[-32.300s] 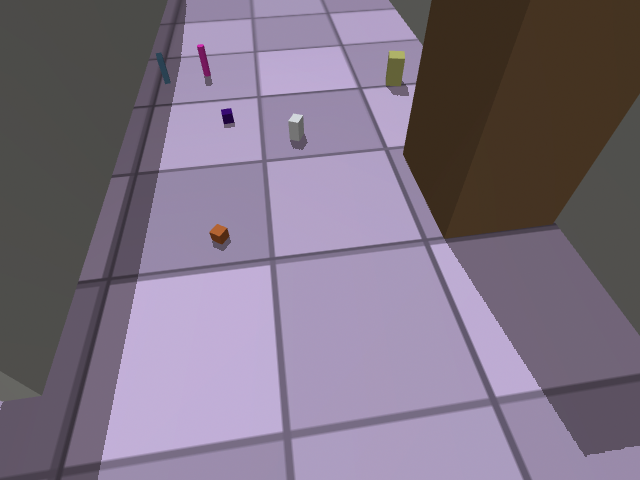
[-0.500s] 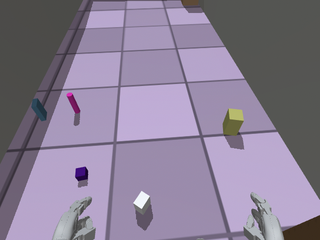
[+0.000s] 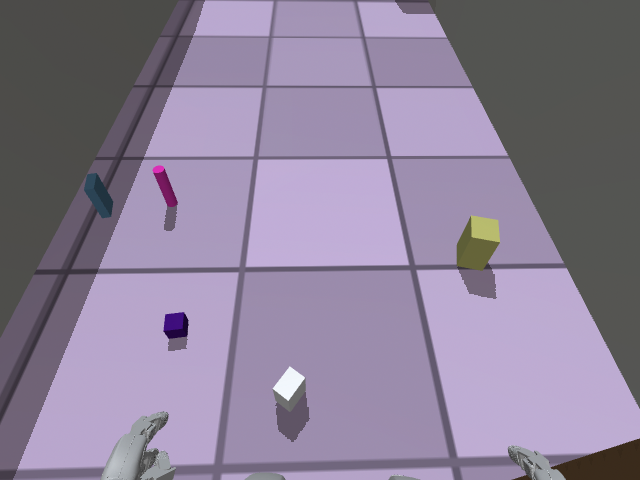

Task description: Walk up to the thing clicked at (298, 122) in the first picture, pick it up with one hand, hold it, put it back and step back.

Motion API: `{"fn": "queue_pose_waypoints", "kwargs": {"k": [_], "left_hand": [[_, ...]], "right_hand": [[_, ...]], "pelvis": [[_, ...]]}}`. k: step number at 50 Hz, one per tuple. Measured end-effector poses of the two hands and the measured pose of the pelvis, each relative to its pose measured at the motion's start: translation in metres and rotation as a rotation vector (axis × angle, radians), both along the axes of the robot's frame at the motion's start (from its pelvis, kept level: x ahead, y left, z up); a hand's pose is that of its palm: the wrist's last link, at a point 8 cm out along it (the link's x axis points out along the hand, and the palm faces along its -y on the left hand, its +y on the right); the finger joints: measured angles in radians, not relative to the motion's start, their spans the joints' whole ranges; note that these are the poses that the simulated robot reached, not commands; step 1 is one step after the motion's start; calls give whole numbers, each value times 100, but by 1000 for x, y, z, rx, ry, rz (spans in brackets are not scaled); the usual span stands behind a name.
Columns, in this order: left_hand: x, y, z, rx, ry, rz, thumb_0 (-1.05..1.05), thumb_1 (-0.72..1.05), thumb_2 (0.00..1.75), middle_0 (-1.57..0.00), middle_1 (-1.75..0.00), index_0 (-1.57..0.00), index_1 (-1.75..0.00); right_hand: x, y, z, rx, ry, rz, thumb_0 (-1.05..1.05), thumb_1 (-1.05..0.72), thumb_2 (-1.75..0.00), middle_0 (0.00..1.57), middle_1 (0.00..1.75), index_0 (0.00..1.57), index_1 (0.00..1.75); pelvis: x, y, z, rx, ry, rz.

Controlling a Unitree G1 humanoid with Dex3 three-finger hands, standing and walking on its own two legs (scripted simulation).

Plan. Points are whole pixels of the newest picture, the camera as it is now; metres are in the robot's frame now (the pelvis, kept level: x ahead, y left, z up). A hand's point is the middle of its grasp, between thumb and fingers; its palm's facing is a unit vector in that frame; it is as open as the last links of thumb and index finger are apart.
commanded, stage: stand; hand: left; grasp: from above
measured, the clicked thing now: (290, 389) +0.43 +0.12 -0.68
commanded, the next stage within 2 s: none
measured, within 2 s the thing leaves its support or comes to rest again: neither
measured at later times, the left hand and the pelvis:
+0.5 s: hand out of the picture +0.04 +0.24 -0.13, palm faces +0.05 -0.94 -0.33, open 7.4 cm; pelvis +0.00 +0.00 +0.03, yaw +1 degrees
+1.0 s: hand out of the picture +0.06 +0.22 -0.12, palm faces +0.04 -0.94 -0.33, open 7.3 cm; pelvis +0.00 -0.02 +0.04, yaw +1 degrees
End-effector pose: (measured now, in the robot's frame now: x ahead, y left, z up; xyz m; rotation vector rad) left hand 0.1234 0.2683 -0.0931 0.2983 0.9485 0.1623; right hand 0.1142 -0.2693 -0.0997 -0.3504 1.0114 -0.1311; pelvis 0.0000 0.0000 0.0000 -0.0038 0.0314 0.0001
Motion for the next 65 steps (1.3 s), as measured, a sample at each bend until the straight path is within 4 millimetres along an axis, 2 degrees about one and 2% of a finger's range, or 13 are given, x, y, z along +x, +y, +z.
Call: {"fn": "queue_pose_waypoints", "kwargs": {"k": [5, 11, 16, 22, 32, 43, 53, 65], "left_hand": [[-31, 10, -8, -5, 104, 51, 1, 91, 90, -20, -30, -20, -30], [-61, 12, -9, -19, 200, 99, 1, 91, 90, -20, -30, -20, -30], [-78, 12, -5, -20, 253, 123, 1, 91, 90, -20, -30, -20, -30], [-89, 13, 0, -7, 287, 140, 0, 91, 90, -20, -30, -20, -30], [-91, 10, 7, 9, 301, 147, 0, 91, 90, -20, -30, -20, -30], [-81, 1, 8, 3, 305, 143, 0, 91, 90, -20, -30, -20, -30], [-68, -3, 10, 3, 285, 131, 0, 91, 90, -20, -30, -20, -30], [-63, -2, 13, 9, 280, 134, 0, 91, 90, -20, -30, -20, -30]], "right_hand": [[-17, -6, 4, -13, 64, -45, 1, -90, -89, 21, 30, 20, 30], [-27, -1, 6, 1, 116, -65, 1, -90, -89, 20, 30, 20, 30], [-30, 5, 6, 26, 141, -71, 1, -90, -89, 20, 30, 20, 30], [-32, 5, 6, 44, 156, -76, 1, -90, -89, 21, 30, 20, 30], [-40, -11, 6, 42, 190, -88, 1, -90, -89, 20, 30, 20, 30], [-48, -29, 9, 19, 226, -100, 1, -90, -89, 20, 30, 20, 30], [-45, -34, 9, 20, 219, -96, 1, -90, -89, 20, 30, 20, 30], [-42, -38, 10, 18, 214, -91, 1, -90, -89, 20, 30, 20, 30]], "pelvis": [[3, 4, 9, -8, -30, 5], [5, 6, 20, -8, -58, 11], [4, 6, 27, -5, -77, 17], [2, 3, 33, 0, -93, 19], [1, -6, 37, 2, -100, 23], [4, -15, 39, 2, -97, 21], [5, -21, 39, 1, -95, 18], [6, -23, 40, 1, -90, 16]]}}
